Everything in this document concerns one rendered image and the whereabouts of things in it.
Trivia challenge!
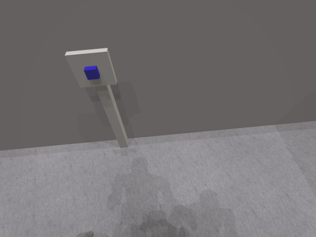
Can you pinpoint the button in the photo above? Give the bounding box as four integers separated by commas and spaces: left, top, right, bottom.
84, 66, 100, 80

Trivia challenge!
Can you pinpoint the panel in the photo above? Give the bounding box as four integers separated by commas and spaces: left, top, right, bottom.
65, 48, 128, 148

